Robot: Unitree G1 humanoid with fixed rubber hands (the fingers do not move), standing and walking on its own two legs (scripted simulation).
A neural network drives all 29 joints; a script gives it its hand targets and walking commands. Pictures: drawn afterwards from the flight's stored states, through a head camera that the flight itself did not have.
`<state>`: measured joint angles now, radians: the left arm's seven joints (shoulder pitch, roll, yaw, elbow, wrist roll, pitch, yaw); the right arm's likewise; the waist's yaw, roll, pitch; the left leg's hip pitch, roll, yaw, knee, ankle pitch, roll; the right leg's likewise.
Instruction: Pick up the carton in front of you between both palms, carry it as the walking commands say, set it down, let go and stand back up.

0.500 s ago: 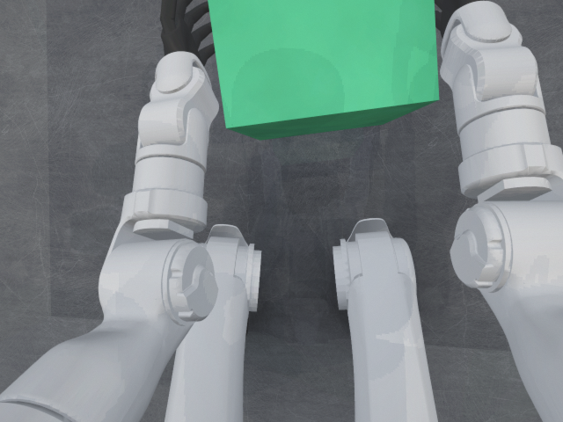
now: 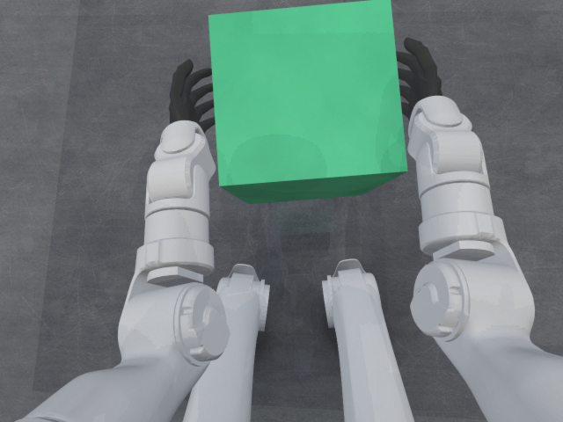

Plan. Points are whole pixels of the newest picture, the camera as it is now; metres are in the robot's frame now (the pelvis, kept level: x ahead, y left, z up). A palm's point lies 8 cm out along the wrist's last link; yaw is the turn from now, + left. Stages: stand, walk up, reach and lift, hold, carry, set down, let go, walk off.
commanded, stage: reach and lift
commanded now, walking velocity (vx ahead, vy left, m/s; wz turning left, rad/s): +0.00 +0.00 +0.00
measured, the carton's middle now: (302, 125) +0.51 -0.03 -0.13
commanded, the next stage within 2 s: none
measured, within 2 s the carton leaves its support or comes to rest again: neither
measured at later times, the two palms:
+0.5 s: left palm (105, 105) +0.44 +0.13 +0.11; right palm (486, 81) +0.44 -0.17 +0.10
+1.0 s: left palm out of the picture +0.40 +0.14 +0.25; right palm out of the picture +0.39 -0.16 +0.25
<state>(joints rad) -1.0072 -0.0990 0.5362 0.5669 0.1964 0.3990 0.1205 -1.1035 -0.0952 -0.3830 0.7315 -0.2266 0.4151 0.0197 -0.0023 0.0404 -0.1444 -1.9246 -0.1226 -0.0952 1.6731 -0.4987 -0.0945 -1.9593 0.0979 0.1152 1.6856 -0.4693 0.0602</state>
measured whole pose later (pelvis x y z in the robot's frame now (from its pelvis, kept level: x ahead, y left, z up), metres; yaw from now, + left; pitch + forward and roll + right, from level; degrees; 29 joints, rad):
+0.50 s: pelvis +0.05 +0.00 +0.14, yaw -2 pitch +30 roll +1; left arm -0.62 -0.15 0.44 0.58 0.21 0.33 0.08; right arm -0.68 0.05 -0.38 0.66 -0.23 0.35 0.00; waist 0.00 0.02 -0.22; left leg -1.28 -0.10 -0.13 1.21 -0.45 -0.05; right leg -1.30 0.08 0.12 1.21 -0.43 0.04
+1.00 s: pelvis +0.10 +0.01 +0.25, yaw -2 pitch +7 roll +0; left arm -0.27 -0.15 0.28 0.43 0.22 0.46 0.04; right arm -0.28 0.15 -0.27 0.44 -0.24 0.48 -0.02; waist 0.00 0.01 -0.13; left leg -0.42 -0.05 -0.15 0.57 -0.28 -0.02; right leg -0.43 0.05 0.14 0.57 -0.26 0.02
